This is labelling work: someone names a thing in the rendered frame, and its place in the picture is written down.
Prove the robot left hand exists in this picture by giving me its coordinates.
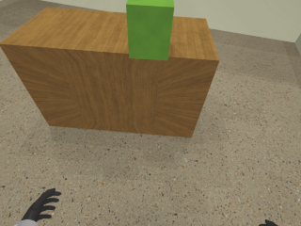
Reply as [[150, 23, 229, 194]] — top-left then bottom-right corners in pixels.
[[22, 188, 61, 222]]

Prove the pedestal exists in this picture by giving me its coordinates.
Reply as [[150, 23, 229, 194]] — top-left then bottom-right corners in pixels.
[[0, 7, 220, 137]]

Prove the carton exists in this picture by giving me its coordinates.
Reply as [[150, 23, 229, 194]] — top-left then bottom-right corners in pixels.
[[126, 0, 175, 61]]

